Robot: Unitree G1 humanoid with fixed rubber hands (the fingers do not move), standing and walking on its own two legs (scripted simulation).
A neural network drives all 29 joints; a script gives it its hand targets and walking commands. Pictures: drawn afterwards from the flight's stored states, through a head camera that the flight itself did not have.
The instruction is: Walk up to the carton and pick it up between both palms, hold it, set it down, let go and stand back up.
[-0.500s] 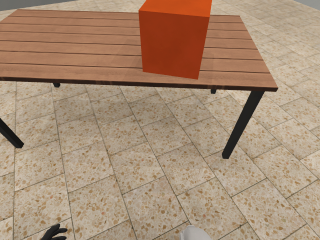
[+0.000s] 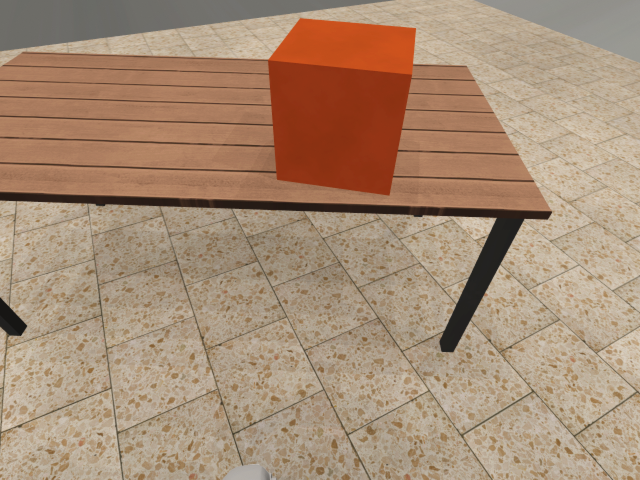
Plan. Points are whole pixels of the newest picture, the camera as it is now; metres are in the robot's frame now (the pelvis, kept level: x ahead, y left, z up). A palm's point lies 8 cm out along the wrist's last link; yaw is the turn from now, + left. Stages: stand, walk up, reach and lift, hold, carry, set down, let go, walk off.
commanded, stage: walk up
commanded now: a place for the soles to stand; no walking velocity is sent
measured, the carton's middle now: (344, 106) +0.85 -0.05 +0.06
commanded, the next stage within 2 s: none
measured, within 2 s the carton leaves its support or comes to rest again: neither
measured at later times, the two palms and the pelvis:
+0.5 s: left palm out of the picture +0.15 +0.31 -0.11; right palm out of the picture +0.13 -0.32 -0.11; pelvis +0.07 -0.01 -0.02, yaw -1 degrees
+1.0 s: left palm (114, 395) +0.28 +0.32 -0.13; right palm (530, 399) +0.26 -0.30 -0.10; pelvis +0.20 +0.02 -0.02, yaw -3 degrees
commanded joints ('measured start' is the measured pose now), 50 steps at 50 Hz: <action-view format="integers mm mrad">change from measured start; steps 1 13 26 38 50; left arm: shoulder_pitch -176 5 236 110 28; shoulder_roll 351 334 466 423 332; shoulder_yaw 70 75 125 89 44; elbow -73 27 21 -39 -13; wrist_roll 39 30 27 2 -9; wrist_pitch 16 45 -30 -25 14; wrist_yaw -9 -17 23 24 28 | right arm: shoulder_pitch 295 42 -20 -121 95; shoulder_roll -182 -256 -49 -162 -240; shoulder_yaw -147 -155 -76 -110 -146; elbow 12 -79 -179 -193 -124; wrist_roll -3 -5 9 4 9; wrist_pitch -57 -76 -47 -46 -78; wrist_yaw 7 -32 -20 -6 -41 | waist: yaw -155 -40 106 49 -53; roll -63 101 -360 -148 105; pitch -35 -29 -112 105 -12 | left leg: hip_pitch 445 247 -529 -288 318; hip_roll -11 258 -80 38 270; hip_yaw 20 -455 28 -9 -472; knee -408 -701 312 -7 -634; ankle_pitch -30 -505 -126 -23 88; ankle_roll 40 163 9 -1 91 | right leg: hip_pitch -377 -474 379 83 -458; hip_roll -174 -29 -308 -282 -27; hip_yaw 253 107 811 541 131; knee -130 431 -438 -319 544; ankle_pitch -426 -32 -378 26 -139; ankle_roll -113 56 -110 -236 4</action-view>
